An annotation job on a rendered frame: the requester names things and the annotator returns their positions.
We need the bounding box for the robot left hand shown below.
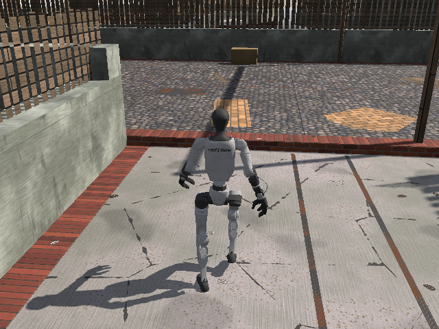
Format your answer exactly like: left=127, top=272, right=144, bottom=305
left=179, top=178, right=195, bottom=189

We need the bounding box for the robot right hand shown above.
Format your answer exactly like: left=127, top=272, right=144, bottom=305
left=252, top=197, right=268, bottom=217

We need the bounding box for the right robot thigh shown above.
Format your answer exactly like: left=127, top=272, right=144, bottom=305
left=228, top=190, right=242, bottom=221

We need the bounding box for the left robot upper arm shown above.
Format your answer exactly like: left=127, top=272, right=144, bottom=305
left=184, top=138, right=206, bottom=173

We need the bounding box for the right robot upper arm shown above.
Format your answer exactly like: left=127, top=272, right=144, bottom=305
left=235, top=138, right=254, bottom=178

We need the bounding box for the left robot forearm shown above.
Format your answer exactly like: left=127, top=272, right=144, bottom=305
left=180, top=162, right=191, bottom=180

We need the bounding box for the robot left shin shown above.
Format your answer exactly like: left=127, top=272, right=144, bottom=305
left=196, top=234, right=208, bottom=282

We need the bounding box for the right robot forearm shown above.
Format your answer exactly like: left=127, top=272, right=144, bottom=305
left=248, top=166, right=265, bottom=200

